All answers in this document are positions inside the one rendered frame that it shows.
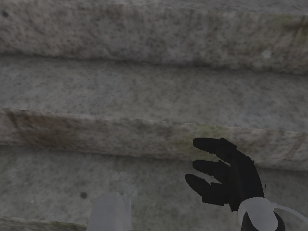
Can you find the robot left thigh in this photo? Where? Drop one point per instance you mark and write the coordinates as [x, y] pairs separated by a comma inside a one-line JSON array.
[[111, 212]]

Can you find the robot right forearm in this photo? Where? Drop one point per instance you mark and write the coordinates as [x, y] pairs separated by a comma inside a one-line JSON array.
[[255, 214]]

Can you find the robot right hand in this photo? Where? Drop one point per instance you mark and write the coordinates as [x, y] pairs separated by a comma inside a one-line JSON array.
[[238, 182]]

